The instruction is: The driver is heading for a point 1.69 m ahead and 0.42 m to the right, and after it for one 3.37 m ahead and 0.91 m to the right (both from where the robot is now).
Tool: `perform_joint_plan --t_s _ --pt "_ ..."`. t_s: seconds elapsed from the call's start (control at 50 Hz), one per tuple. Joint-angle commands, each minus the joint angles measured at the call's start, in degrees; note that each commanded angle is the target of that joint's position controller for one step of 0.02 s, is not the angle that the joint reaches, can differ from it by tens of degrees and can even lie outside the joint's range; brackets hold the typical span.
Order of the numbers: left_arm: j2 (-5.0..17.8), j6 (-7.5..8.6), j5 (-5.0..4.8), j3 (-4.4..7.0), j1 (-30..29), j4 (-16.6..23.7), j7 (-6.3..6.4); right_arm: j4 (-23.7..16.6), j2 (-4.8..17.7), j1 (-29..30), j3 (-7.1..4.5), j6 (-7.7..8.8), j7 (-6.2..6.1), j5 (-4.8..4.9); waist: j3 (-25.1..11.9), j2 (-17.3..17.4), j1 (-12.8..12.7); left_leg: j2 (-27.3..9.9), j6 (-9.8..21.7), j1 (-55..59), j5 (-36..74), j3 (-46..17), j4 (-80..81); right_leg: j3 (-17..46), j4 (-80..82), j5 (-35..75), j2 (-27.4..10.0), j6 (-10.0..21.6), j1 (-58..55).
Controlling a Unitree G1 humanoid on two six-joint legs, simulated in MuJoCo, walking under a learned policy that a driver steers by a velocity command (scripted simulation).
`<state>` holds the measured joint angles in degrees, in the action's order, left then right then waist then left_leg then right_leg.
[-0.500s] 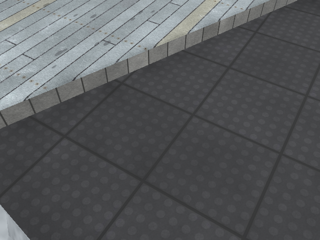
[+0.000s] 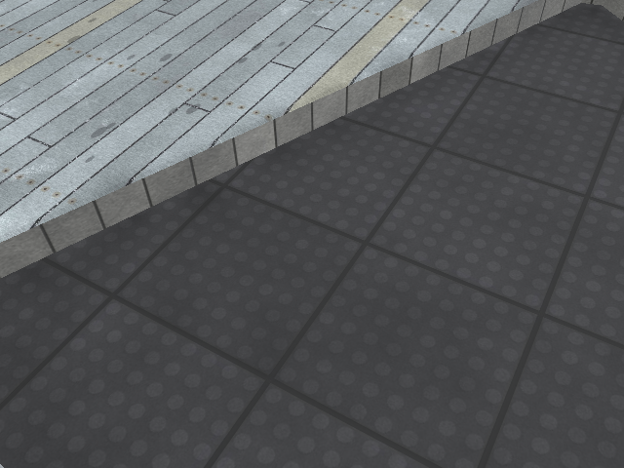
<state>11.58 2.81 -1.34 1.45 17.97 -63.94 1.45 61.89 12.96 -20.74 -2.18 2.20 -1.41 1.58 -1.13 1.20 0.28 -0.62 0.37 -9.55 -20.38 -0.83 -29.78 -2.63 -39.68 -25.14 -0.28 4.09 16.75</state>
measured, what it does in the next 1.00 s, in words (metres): walks ahead: left foot, then right foot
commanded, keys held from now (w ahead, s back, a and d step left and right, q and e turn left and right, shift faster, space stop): w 0.56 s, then no key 0.38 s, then e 0.06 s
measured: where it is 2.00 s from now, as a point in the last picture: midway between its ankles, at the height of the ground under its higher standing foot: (383, 354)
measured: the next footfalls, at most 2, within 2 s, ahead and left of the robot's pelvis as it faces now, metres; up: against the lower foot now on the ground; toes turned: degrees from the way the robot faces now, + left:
left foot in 0.50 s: +0.42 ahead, +0.11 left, +0.00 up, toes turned +3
right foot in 0.94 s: +0.58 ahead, -0.11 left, +0.00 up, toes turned +0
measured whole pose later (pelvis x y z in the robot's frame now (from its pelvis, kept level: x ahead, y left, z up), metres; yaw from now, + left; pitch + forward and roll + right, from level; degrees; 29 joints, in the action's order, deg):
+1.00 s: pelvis +0.45 +0.00 +0.00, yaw +0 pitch +1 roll +2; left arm 12.3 2.9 0.5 3.1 6.3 -52.8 1.2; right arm 60.6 14.0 -12.1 -1.9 3.7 -1.2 -0.3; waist 1.1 0.1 2.0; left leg 1.8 1.0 -9.7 -20.2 2.8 -29.6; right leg 0.1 -28.7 -6.0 -1.4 0.6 23.4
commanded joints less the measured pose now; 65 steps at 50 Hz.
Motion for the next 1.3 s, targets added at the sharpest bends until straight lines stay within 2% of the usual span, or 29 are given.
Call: perform_joint_plan --t_s 0.02,0.04,0.06,0.08,0.1,0.16,0.22,0.3,0.42,0.46,0.5,0.52,0.54,0.58,0.6,0.66,0.74,0.84,0.92,0.96,0.98,1.0,1.02,1.08,1.12,1.2,1.26,1.28,1.3 --pt "2.9 2.36 -0.33 0.98 5.0 0.6 -0.71 -4.9 8.9 7.2 -1.68 0.92 0.37 0.90 9.9 5.3 -5.4 -10.3 8.3 -14.5 -15.3 -13.4 14.5 -1.7 12.5 5.5 0.8 2.0 -7.9" --pt "4.5 2.26 0.26 1.79 9.8 -1.3 -0.67 -5.7 7.8 8.4 -1.40 1.08 0.45 0.63 8.1 1.6 -6.7 -6.3 6.2 -18.2 -7.9 -8.0 6.6 1.2 14.3 8.7 0.1 1.4 -15.7" --pt "9.1 2.32 0.29 3.17 18.0 -2.5 -0.48 -6.9 4.2 9.6 -0.39 1.68 0.71 -0.06 4.4 -11.3 -9.1 0.3 2.3 -25.5 -1.3 1.3 -13.0 18.3 22.7 1.9 -10.5 5.0 -24.0" --pt "14.1 2.94 0.65 3.96 23.1 -2.7 -1.27 -8.9 2.7 9.9 -0.12 2.81 0.47 0.11 2.6 -21.1 -9.4 4.3 1.6 -35.2 -10.4 1.3 -28.1 41.2 30.7 -3.2 -21.6 12.1 -27.8" --pt "9.8 3.77 1.32 2.48 18.0 -1.4 -1.28 -8.7 4.7 9.9 -0.60 3.61 0.73 0.90 5.9 -11.8 -6.1 0.3 2.9 -39.8 -9.3 -3.7 -38.5 42.2 30.3 -4.3 -23.1 12.8 -25.3" --pt "5.7 4.01 1.15 0.88 9.6 2.4 -2.14 -8.1 6.2 10.7 -1.47 4.85 1.90 0.22 8.1 -4.0 -2.6 -5.4 5.2 -41.7 6.4 -2.9 -37.3 23.5 31.2 9.7 -16.2 6.7 -22.8" --pt "3.5 2.93 1.55 -0.14 12.7 2.0 -1.52 -8.2 4.2 12.2 -1.55 4.04 2.78 -0.07 7.1 -6.3 -2.6 -5.8 3.1 -36.7 11.1 0.6 -30.9 12.3 31.5 26.6 -11.8 5.1 -20.3" --pt "7.1 2.29 1.85 0.24 12.7 3.4 -0.16 -13.1 1.3 24.2 -0.07 3.60 3.02 -0.25 9.6 -5.2 -4.4 -3.5 0.8 -31.6 19.1 3.7 -13.0 7.3 34.3 28.9 -10.0 5.3 -13.5" --pt "8.5 2.29 0.57 1.53 14.5 2.5 0.01 -16.4 4.3 30.3 -0.24 4.03 4.30 0.40 10.0 -6.5 -3.1 -1.4 4.0 -25.3 21.1 3.8 -1.2 4.7 32.3 37.9 -13.5 4.6 -20.1" --pt "10.2 1.66 0.94 2.33 12.8 3.1 0.00 -15.3 6.9 24.5 -1.60 4.23 4.22 0.32 4.4 -8.8 1.0 1.6 5.9 -16.7 18.0 5.1 -1.6 3.8 24.0 58.2 -14.3 3.3 -23.9" --pt "10.1 0.86 1.64 2.29 10.3 4.6 -0.13 -9.5 11.4 5.6 -4.20 3.70 3.24 0.40 -6.6 -8.9 10.0 1.3 9.2 8.5 17.6 3.6 -2.0 1.5 1.6 62.2 -10.9 0.4 -15.1" --pt "3.8 1.50 1.93 0.60 15.7 5.9 -0.96 -7.8 16.9 -3.8 -5.57 3.33 2.69 -1.32 -16.8 2.5 8.6 -14.7 17.6 32.2 8.7 -20.2 -1.1 0.6 -21.6 37.3 -3.5 -2.6 6.8" --pt "-0.1 3.25 0.63 -0.65 17.2 5.0 -1.53 -6.8 14.9 -5.4 -4.75 3.04 2.88 -1.14 -24.0 11.7 7.4 -23.3 22.7 37.2 -2.5 -44.7 11.8 7.4 -37.2 -5.4 4.5 -3.5 17.4" --pt "7.7 5.40 -2.02 1.54 5.6 8.8 -1.29 -8.5 8.5 7.2 -2.70 3.81 3.01 -0.64 -6.0 5.4 4.6 -18.6 16.3 18.2 5.7 -29.5 15.2 9.2 -41.5 0.1 -2.0 -1.0 23.9" --pt "8.2 5.19 -0.99 2.15 2.5 9.0 -0.47 -9.1 6.2 12.3 -1.83 4.28 3.39 -1.20 -0.9 -1.0 2.1 -15.9 13.8 7.0 20.9 -20.2 16.2 7.5 -38.0 4.1 -4.6 -1.0 19.6" --pt "4.6 2.78 0.28 2.75 8.2 7.5 0.52 -7.1 3.8 13.0 -1.10 5.11 3.84 -2.41 -0.4 1.3 -2.8 -12.3 13.5 -5.0 42.7 -7.5 17.1 7.0 -30.7 5.1 -6.7 -2.3 8.9" --pt "4.1 1.37 1.13 2.81 1.6 10.7 0.92 -5.6 7.2 12.2 -1.13 4.59 2.00 -3.12 0.5 2.2 -3.6 -10.4 13.8 -7.7 50.8 -1.1 17.8 5.0 -15.0 13.2 -6.5 -4.3 10.3" --pt "4.9 0.83 0.78 2.38 -7.7 12.8 0.03 -3.8 9.3 8.1 -1.29 2.92 0.73 -2.08 -2.2 2.8 0.0 -9.6 11.8 -2.6 43.5 0.1 16.3 3.5 2.3 24.4 -3.8 -4.9 5.1" --pt "6.8 0.75 1.59 3.02 -8.0 12.5 -0.23 -3.0 8.2 9.1 -1.01 1.77 0.49 -0.48 -1.5 2.0 -1.8 -9.0 8.8 -0.3 33.9 -2.0 9.0 2.7 13.1 25.4 -2.0 -2.5 -0.3" --pt "12.5 0.76 2.09 4.31 -4.8 12.0 0.21 -2.3 6.0 3.1 -0.44 2.00 0.27 -2.38 -5.5 -5.1 0.3 -2.5 3.6 -3.8 19.0 1.1 0.4 9.5 13.5 55.6 -9.1 0.8 -12.2" --pt "11.7 0.17 2.26 3.87 -5.7 11.6 0.12 -0.8 2.3 -3.4 0.24 1.86 -0.12 -2.44 -8.7 -13.5 3.5 0.8 0.6 -9.4 2.4 3.3 -4.7 16.0 12.4 58.5 -14.5 8.2 -17.4" --pt "8.6 -0.33 1.73 3.33 -5.5 12.2 -0.27 -1.6 4.7 0.4 -0.22 1.02 -0.88 -2.20 -8.5 -12.8 0.9 1.8 -0.6 -10.2 -5.2 3.1 -8.5 20.6 14.8 51.2 -16.0 10.9 -15.3" --pt "8.5 -0.53 1.57 3.21 -6.5 12.7 -0.44 -3.3 6.4 4.5 -0.69 0.15 -1.41 -1.59 -7.4 -12.6 0.3 2.3 -0.9 -12.8 -9.3 2.6 -11.9 23.1 17.2 43.4 -16.0 11.4 -14.0" --pt "13.9 -0.28 1.28 4.86 -7.4 14.8 0.07 -5.2 8.2 8.4 -1.70 -2.15 -2.11 -1.35 -7.3 -9.1 -0.7 0.9 -1.2 -18.9 -14.5 -2.5 -28.5 29.3 23.9 21.5 -17.4 12.1 -10.4" --pt "13.0 -0.59 0.20 5.18 -10.7 16.2 0.58 -5.8 7.6 9.3 -2.03 -1.51 -1.51 -0.46 -4.2 -8.6 0.6 -0.5 -0.5 -19.0 -9.7 -2.0 -23.2 27.1 27.9 -1.0 -14.0 9.6 -4.4" --pt "12.3 -1.32 -0.03 5.71 -11.9 17.3 1.09 -5.8 6.3 9.1 -2.36 0.68 -0.81 -0.80 -3.8 -10.1 2.0 2.3 0.4 -5.8 -0.8 1.2 -7.3 21.7 29.8 -1.7 -9.0 7.2 4.9" --pt "10.1 -2.04 -0.56 5.32 -14.0 19.0 1.03 -3.8 7.7 0.7 -3.16 1.14 -0.36 -1.02 -3.7 -8.4 7.0 1.6 2.5 10.3 6.1 3.1 7.6 18.1 24.3 -5.8 -3.8 1.7 15.1" --pt "6.1 -1.97 -0.61 4.38 -15.1 20.3 0.66 -2.8 11.0 -4.6 -4.12 1.16 -0.75 -1.48 -3.9 0.8 8.3 -8.7 4.8 18.5 -2.1 -7.7 13.0 13.1 9.0 -6.2 0.9 -1.9 25.4" --pt "2.8 -0.99 -0.95 3.65 -13.9 22.2 0.29 -4.5 16.5 -1.9 -5.05 1.18 -0.80 -2.62 -2.3 13.6 5.8 -23.0 10.3 15.8 -15.4 -28.0 19.9 8.2 -6.4 -3.2 5.1 -2.3 34.3"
